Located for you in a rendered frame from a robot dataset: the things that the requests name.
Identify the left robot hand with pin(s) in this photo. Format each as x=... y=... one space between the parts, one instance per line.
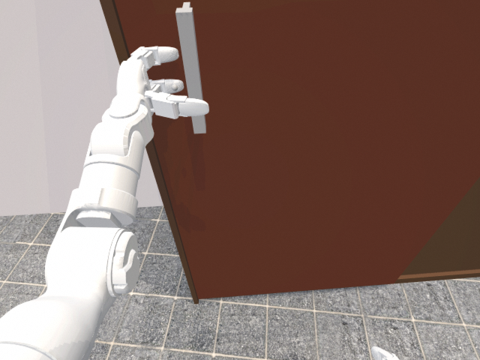
x=133 y=77

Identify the handle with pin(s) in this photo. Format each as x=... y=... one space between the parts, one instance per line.
x=188 y=42

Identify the wardrobe door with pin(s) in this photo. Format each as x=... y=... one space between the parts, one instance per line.
x=340 y=135
x=455 y=246

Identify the left robot forearm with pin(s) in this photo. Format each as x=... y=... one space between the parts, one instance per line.
x=108 y=186

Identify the left robot upper arm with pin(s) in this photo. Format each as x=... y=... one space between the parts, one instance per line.
x=88 y=268

